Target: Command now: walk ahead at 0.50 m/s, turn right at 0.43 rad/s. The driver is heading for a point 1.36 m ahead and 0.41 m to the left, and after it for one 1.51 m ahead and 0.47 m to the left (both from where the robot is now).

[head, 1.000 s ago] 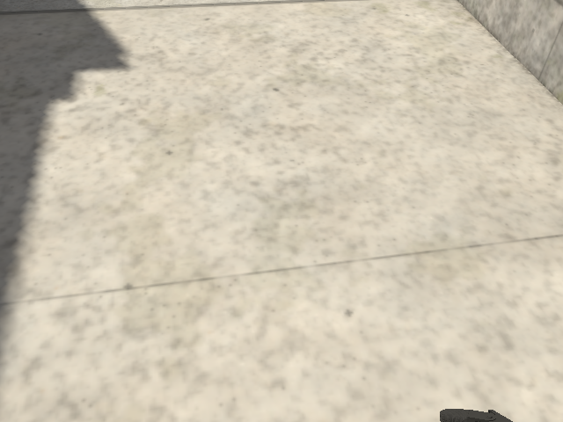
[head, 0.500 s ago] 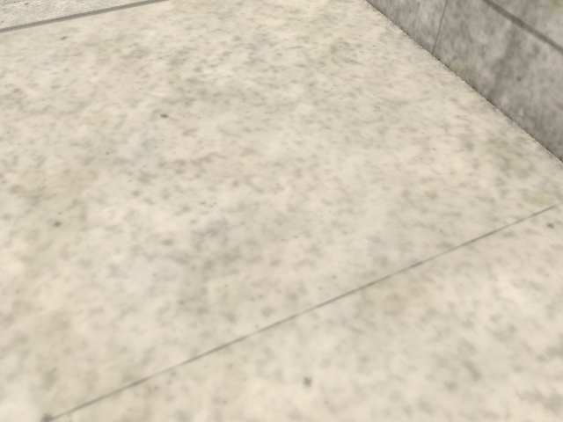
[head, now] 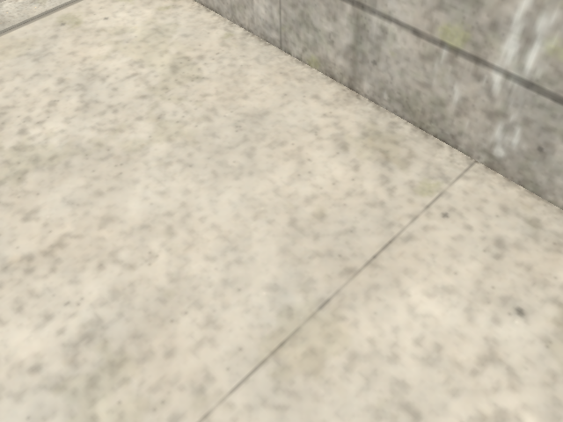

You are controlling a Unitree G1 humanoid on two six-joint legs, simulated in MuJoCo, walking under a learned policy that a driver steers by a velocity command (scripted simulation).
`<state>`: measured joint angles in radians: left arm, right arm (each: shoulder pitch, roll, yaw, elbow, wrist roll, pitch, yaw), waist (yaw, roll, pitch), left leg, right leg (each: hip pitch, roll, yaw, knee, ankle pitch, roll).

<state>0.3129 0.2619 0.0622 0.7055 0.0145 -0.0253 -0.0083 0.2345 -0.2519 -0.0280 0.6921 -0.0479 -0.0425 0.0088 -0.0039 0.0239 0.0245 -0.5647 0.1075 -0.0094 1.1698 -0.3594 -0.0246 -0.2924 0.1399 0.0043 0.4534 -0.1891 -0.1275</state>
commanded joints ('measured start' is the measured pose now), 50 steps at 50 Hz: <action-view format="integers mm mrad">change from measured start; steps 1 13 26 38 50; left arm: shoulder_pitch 11 163 59 -309 -29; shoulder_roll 119 153 63 39 51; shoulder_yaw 25 23 -10 -34 -10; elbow -46 49 25 -75 36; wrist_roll -1 6 29 13 6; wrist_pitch -36 -49 -14 -31 -77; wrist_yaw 2 9 -21 -22 22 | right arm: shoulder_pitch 78 -231 118 252 164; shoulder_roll -72 -71 -93 -137 -56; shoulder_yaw -15 -14 -38 -48 -48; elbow -26 -100 64 156 106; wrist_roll -2 22 38 37 12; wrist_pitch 19 -7 -50 -38 32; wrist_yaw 6 24 5 -4 26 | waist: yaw -29 78 29 -40 -9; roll -45 -96 60 43 -125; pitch -59 29 -26 41 -13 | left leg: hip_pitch -39 -11 428 514 -10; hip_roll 21 -63 101 89 -34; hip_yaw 9 44 -188 -135 -37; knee -101 -574 -982 -942 -18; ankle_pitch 82 248 417 573 70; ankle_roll -12 59 233 212 84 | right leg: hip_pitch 49 281 -295 -244 134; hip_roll -265 -308 -186 -177 -410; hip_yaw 268 250 33 -36 143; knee -240 -175 664 151 -288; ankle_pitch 291 387 -83 125 65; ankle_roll -155 -72 84 104 -17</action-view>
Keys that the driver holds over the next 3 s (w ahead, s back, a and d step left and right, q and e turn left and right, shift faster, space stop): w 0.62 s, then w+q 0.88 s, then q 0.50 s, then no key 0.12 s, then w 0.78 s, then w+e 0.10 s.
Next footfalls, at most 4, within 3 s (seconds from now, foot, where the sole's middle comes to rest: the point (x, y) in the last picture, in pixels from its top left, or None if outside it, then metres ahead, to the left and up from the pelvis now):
0.32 left None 0.35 0.14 -0.77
0.84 right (330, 359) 0.62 -0.08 -0.77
1.38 left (229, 278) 0.86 0.18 -0.77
1.90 right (240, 201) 1.13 0.17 -0.77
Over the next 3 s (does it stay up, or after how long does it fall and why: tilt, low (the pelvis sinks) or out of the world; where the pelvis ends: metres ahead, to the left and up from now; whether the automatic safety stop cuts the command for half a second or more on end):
stays up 1.22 0.36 0.01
